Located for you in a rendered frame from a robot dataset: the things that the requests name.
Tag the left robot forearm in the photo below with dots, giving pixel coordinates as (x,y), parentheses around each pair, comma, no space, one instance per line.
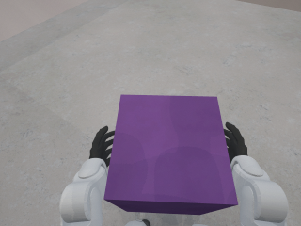
(81,201)

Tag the carton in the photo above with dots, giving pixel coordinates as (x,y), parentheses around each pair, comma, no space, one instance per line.
(170,156)

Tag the right robot forearm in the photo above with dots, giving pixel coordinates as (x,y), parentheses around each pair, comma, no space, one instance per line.
(262,201)

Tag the right robot hand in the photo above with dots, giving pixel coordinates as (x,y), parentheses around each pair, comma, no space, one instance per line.
(235,141)

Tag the left robot hand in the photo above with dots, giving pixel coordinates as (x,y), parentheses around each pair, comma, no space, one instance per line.
(99,145)

